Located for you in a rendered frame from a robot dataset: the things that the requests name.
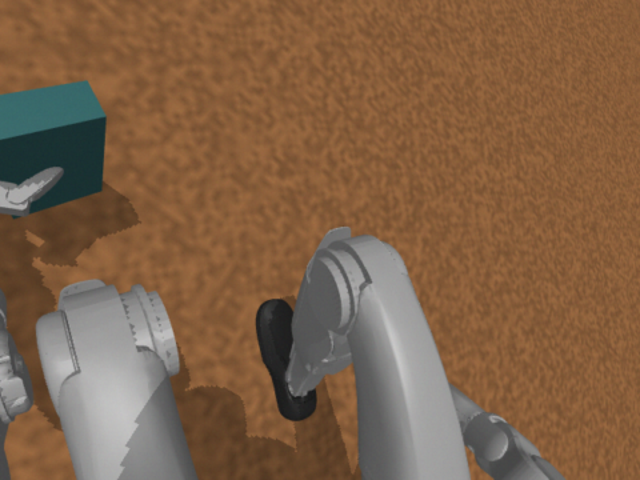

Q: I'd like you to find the right robot hand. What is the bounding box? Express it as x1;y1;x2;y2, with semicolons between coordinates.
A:
448;382;487;446

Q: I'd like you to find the right robot arm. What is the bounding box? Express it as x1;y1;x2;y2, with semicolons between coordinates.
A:
463;412;566;480

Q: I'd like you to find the carton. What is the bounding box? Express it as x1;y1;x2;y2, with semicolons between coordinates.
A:
0;81;106;219

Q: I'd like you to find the left robot arm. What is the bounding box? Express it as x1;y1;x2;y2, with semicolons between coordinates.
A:
0;289;34;480

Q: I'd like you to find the left robot hand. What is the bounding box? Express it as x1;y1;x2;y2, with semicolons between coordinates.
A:
0;167;64;217

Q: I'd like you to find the right robot foot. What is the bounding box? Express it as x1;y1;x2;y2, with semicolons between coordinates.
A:
256;299;317;421

